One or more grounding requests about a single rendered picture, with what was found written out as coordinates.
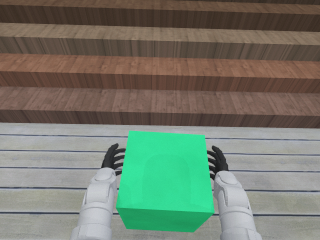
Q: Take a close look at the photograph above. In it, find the left robot forearm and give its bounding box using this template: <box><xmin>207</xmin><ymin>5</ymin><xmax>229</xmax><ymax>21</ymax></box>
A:
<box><xmin>69</xmin><ymin>167</ymin><xmax>117</xmax><ymax>240</ymax></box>

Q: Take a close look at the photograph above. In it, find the right robot hand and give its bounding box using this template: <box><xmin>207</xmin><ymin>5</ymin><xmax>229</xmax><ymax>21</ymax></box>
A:
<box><xmin>207</xmin><ymin>145</ymin><xmax>229</xmax><ymax>180</ymax></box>

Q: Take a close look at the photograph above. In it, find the left robot hand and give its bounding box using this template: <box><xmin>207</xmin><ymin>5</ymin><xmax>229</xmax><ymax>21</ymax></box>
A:
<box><xmin>101</xmin><ymin>143</ymin><xmax>126</xmax><ymax>176</ymax></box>

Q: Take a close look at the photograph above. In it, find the right robot forearm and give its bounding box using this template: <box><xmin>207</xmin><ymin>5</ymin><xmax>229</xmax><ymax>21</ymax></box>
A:
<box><xmin>213</xmin><ymin>170</ymin><xmax>263</xmax><ymax>240</ymax></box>

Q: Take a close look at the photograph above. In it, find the carton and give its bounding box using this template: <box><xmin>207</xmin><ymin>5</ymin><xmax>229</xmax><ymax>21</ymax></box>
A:
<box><xmin>116</xmin><ymin>130</ymin><xmax>215</xmax><ymax>233</ymax></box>

